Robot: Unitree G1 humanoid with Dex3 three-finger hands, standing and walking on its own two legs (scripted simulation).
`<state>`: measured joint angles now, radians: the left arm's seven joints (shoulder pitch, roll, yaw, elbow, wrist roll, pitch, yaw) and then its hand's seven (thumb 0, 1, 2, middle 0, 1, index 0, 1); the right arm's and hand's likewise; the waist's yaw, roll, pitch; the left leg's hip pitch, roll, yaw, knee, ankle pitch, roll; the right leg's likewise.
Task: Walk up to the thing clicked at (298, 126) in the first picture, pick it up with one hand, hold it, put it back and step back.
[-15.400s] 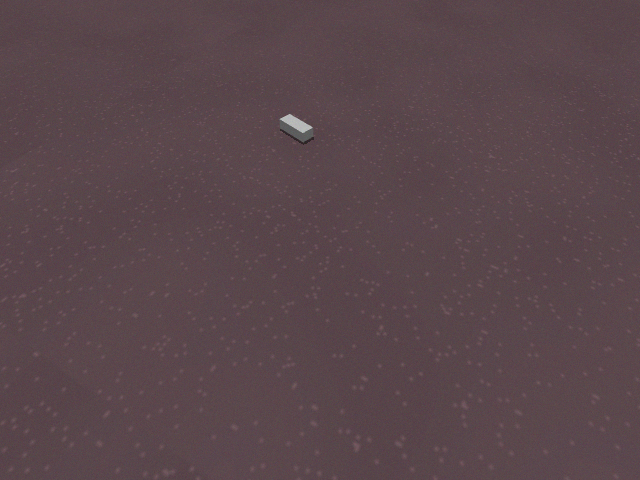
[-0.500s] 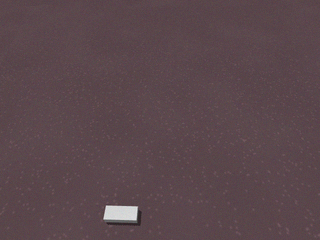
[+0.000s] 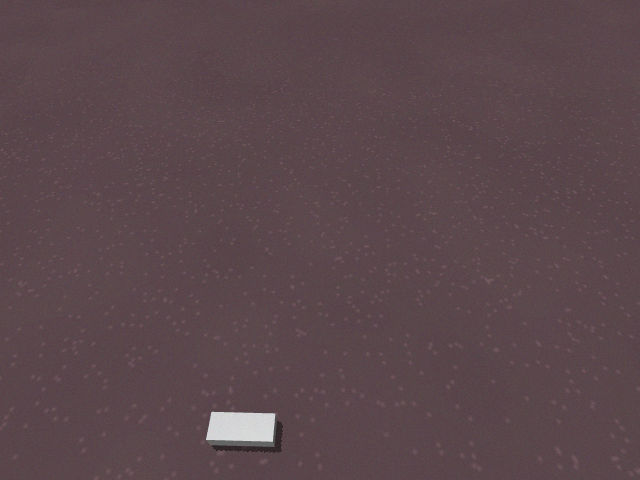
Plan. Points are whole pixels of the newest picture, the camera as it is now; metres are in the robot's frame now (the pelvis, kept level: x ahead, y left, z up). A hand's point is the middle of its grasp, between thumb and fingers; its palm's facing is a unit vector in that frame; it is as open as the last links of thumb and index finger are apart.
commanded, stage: stand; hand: left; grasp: from above
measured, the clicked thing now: (242, 429) +0.39 +0.24 -0.75
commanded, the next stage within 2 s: rise first in 0.74 s
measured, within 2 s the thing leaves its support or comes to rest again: neither
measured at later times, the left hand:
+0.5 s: hand out of the picture +0.07 +0.26 -0.16, palm faces -0.03 -0.94 -0.35, open 7.4 cm
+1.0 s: hand out of the picture +0.13 +0.25 -0.16, palm faces +0.02 -0.94 -0.33, open 8.1 cm
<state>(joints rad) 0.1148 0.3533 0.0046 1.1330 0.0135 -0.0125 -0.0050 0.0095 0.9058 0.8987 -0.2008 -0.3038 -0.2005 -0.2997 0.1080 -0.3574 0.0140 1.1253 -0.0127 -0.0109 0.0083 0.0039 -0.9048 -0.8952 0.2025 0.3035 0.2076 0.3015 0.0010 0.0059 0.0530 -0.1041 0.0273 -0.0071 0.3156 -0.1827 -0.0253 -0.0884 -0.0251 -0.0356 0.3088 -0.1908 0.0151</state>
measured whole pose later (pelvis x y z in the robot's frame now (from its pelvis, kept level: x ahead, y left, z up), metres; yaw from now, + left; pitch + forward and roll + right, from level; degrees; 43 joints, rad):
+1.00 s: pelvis -0.01 +0.00 -0.01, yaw +0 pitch +4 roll +0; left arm -0.03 0.33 0.10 1.10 0.04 -0.03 -0.01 0.01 0.72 0.93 -0.16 -0.50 -0.16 -0.49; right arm 0.18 -0.30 0.00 0.88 0.03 -0.04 -0.03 0.00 -0.92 -0.90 0.20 0.30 0.21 0.30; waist -0.01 0.00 0.05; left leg -0.31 0.02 -0.01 0.49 -0.24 -0.02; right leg -0.30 -0.03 -0.04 0.49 -0.26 0.01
